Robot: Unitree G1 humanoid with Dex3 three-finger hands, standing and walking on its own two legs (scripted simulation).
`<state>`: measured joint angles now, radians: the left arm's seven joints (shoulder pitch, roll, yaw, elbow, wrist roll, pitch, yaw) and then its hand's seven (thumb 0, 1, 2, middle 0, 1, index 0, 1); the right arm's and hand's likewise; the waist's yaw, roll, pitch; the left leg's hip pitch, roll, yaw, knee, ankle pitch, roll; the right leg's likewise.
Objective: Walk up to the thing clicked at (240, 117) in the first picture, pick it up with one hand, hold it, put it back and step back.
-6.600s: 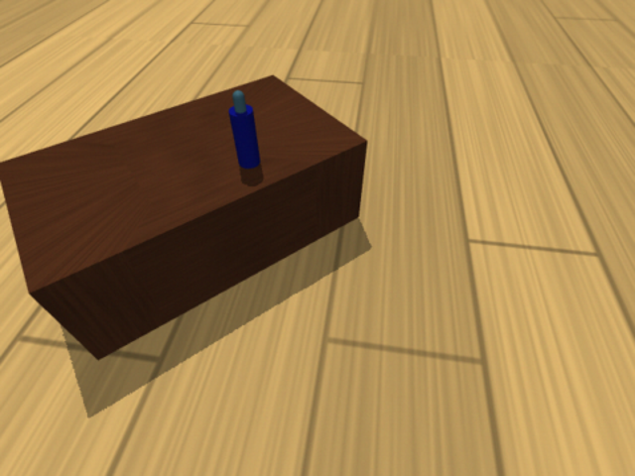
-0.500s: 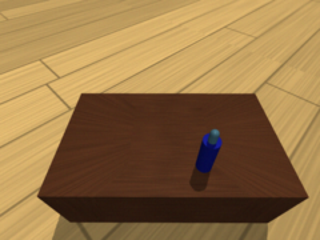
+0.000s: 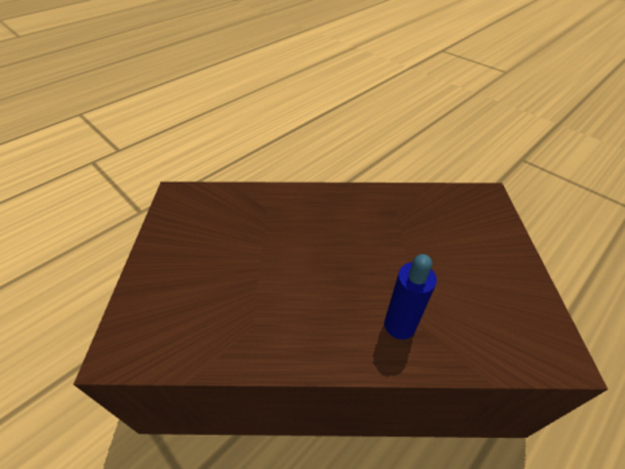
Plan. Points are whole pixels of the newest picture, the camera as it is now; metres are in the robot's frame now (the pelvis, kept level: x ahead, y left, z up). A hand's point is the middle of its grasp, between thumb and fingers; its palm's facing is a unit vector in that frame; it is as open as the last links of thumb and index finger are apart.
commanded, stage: stand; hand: right
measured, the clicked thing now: (410, 295) +0.51 -0.19 -0.23
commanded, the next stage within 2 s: go down in 0.42 s
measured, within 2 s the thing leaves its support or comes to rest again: neither
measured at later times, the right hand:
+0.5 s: hand out of the picture +0.08 -0.25 -0.16, palm faces -0.02 +0.94 -0.34, open 7.4 cm
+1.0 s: hand out of the picture +0.14 -0.26 -0.15, palm faces +0.03 +0.94 -0.33, open 15.6 cm
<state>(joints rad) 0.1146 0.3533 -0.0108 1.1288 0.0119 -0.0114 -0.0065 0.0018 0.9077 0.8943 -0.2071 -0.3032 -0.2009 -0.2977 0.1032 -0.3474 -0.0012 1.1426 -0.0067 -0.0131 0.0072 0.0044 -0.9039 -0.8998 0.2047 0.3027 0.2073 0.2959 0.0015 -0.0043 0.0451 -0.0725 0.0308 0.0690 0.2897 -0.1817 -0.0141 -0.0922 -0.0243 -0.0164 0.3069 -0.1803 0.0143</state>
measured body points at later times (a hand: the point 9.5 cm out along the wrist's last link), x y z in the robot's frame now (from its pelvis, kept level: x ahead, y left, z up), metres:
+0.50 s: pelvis +0.00 +0.00 +0.00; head +0.01 +0.00 +0.45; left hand +0.08 +0.30 -0.13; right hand +0.08 -0.30 -0.13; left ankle -0.01 +0.12 -0.75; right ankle -0.01 -0.13 -0.75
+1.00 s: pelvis -0.01 +0.00 -0.02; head +0.03 +0.00 +0.42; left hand +0.13 +0.29 -0.12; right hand +0.14 -0.31 -0.13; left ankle -0.01 +0.12 -0.75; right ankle -0.01 -0.13 -0.75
